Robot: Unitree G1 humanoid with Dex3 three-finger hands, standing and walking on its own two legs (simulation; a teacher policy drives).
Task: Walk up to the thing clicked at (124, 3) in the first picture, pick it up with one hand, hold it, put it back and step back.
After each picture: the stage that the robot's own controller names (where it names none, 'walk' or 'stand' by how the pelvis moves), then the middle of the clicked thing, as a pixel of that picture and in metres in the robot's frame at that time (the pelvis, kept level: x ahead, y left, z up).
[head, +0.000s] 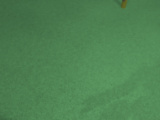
stand; out of the picture +2.05 -0.60 -0.66
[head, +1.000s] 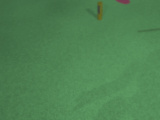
walk; (99, 11) +1.98 -0.10 -0.63
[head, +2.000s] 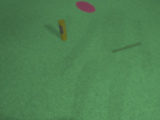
walk; (62, 30) +1.35 +0.27 -0.65
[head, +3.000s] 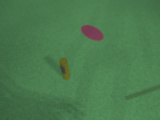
walk; (65, 69) +0.85 +0.23 -0.65
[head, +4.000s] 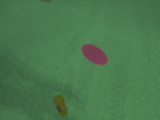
walk; (61, 106) +0.49 +0.22 -0.65
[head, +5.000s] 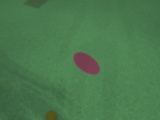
stand; out of the picture +0.40 +0.21 -0.65
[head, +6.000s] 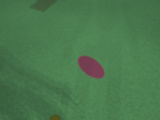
stand; out of the picture +0.39 +0.20 -0.66
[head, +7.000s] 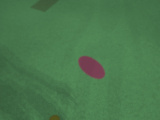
stand; out of the picture +0.39 +0.21 -0.66
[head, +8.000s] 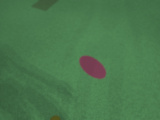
stand; out of the picture +0.38 +0.20 -0.66
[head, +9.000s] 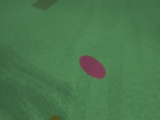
stand; out of the picture +0.37 +0.20 -0.66
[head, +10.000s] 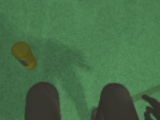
go down; (26, 58) +0.44 +0.25 -0.33
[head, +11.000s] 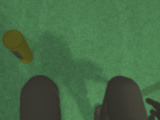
go down; (21, 49) +0.44 +0.27 -0.25
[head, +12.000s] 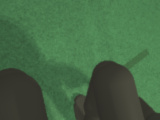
close in; out of the picture +0.42 +0.30 -0.16
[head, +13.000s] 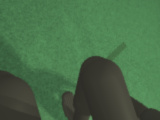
close; out of the picture +0.43 +0.32 -0.15
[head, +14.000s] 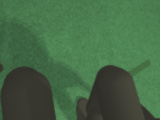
lift; out of the picture +0.34 +0.28 -0.12
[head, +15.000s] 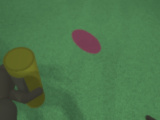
lift; (29, 83) +0.31 +0.18 +0.04
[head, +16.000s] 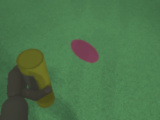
hold; (39, 82) +0.33 +0.16 +0.02
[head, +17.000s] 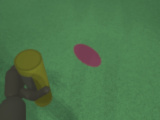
hold; (37, 82) +0.32 +0.17 +0.03
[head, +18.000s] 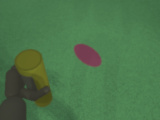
crouch; (37, 82) +0.32 +0.17 +0.03
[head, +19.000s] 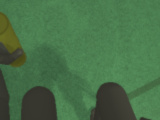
crouch; (7, 45) +0.43 +0.23 -0.06
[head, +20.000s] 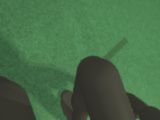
lower; out of the picture +0.42 +0.31 -0.17
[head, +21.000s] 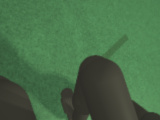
lower; out of the picture +0.43 +0.32 -0.16
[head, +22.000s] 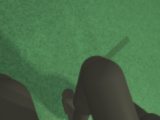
lower; out of the picture +0.41 +0.31 -0.16
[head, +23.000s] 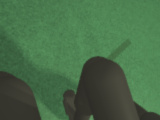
lower; out of the picture +0.41 +0.31 -0.16
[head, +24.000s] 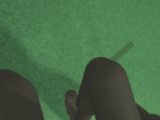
loosen; out of the picture +0.40 +0.31 -0.16
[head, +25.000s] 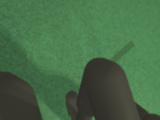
withdraw; out of the picture +0.40 +0.31 -0.16
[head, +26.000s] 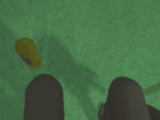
walk; (30, 56) +0.43 +0.25 -0.26
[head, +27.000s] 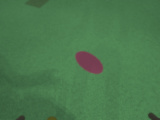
stand; out of the picture +0.36 +0.20 -0.59
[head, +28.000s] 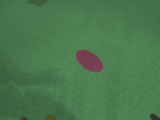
stand; out of the picture +0.37 +0.22 -0.60
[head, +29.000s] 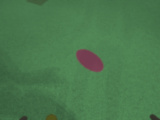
stand; out of the picture +0.37 +0.21 -0.60
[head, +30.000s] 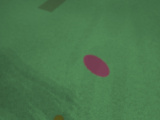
stand; out of the picture +0.39 +0.19 -0.65
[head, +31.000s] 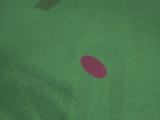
stand; out of the picture +0.35 +0.21 -0.66
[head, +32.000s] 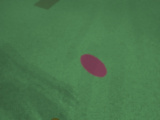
walk; out of the picture +0.36 +0.20 -0.66
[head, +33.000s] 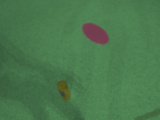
walk; (64, 91) +0.51 +0.19 -0.64
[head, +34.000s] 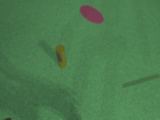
walk; (61, 57) +0.80 +0.18 -0.62
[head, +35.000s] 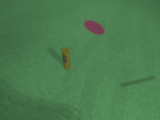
stand; (66, 59) +1.00 +0.20 -0.64
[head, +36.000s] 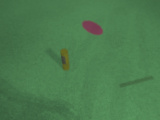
stand; (65, 60) +0.99 +0.19 -0.66
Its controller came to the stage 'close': yes
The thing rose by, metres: 0.67
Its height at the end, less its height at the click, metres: +0.00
